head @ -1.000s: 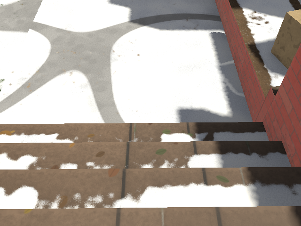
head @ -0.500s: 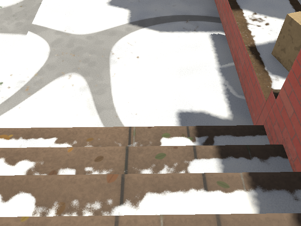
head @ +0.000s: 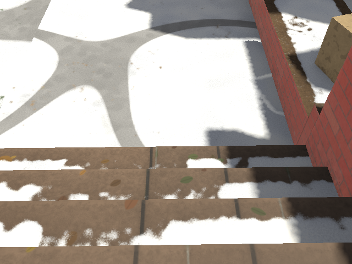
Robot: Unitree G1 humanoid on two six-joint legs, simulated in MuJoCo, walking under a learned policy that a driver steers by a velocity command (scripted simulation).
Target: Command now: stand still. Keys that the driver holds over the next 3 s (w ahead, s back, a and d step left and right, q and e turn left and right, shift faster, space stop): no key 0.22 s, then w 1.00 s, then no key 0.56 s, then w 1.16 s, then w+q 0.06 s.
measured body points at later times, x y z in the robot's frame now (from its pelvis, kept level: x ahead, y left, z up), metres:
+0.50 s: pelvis +0.04 +0.02 -0.01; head +0.05 +0.03 +0.44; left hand -0.05 +0.24 -0.16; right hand +0.03 -0.20 -0.16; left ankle +0.01 +0.12 -0.72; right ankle -0.02 -0.12 -0.74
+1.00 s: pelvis +0.27 +0.02 -0.02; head +0.30 +0.02 +0.42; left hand +0.49 +0.24 -0.12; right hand +0.14 -0.21 -0.16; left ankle +0.05 +0.13 -0.72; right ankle +0.40 -0.06 -0.74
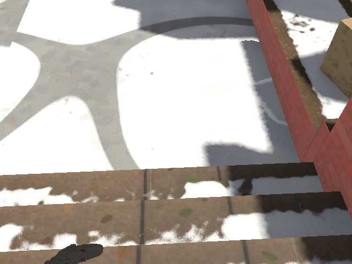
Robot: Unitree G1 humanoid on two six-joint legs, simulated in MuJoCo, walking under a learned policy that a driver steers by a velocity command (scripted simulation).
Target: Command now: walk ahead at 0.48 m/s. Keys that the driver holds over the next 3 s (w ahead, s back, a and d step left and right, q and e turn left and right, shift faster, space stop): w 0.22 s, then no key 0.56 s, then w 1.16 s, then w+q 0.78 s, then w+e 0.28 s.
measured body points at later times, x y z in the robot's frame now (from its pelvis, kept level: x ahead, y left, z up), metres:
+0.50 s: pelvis +0.21 +0.03 +0.01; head +0.22 +0.04 +0.46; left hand +0.16 +0.27 -0.14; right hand +0.34 -0.23 -0.11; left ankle +0.38 +0.21 -0.68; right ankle +0.13 -0.09 -0.71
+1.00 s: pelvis +0.34 +0.13 -0.14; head +0.32 +0.15 +0.31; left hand +0.39 +0.36 -0.30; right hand +0.29 -0.09 -0.29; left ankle +0.39 +0.21 -0.88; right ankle +0.31 -0.02 -0.67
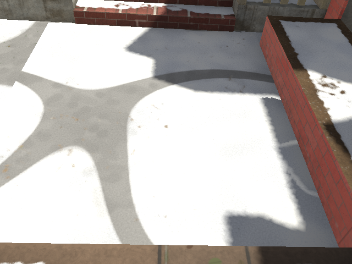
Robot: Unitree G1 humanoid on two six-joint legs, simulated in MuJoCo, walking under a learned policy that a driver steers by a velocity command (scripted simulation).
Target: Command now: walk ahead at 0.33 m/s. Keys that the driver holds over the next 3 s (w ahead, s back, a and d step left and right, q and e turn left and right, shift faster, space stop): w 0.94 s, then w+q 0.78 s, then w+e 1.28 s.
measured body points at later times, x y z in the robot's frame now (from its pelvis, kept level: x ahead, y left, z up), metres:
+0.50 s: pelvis +0.08 -0.10 +0.00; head +0.07 -0.14 +0.45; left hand -0.06 +0.12 -0.12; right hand +0.21 -0.35 -0.14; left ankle +0.21 +0.09 -0.63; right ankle +0.05 -0.17 -0.73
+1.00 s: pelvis +0.34 -0.09 -0.15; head +0.38 -0.10 +0.30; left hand +0.20 +0.14 -0.28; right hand +0.56 -0.28 -0.26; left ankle +0.40 +0.02 -0.89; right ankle +0.10 -0.19 -0.65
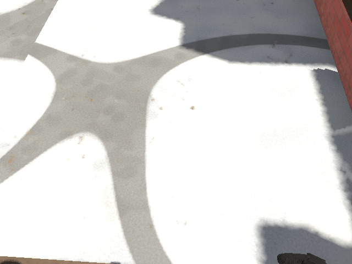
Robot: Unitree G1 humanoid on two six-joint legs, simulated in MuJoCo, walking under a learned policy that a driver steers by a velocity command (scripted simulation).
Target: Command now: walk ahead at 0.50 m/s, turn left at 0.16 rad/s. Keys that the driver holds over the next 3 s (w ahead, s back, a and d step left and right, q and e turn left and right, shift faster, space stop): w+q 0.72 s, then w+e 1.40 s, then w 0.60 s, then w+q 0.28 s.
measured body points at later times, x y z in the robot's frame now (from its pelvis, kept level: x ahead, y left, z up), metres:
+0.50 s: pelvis +0.31 -0.05 -0.18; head +0.31 -0.08 +0.27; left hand +0.34 +0.21 -0.29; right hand +0.35 -0.30 -0.34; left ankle +0.14 +0.10 -0.63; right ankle +0.35 -0.14 -0.91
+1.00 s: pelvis +0.56 +0.07 -0.28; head +0.59 +0.07 +0.17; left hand +0.33 +0.20 -0.40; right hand +0.90 +0.03 -0.34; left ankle +0.68 +0.25 -1.00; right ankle +0.35 -0.14 -0.90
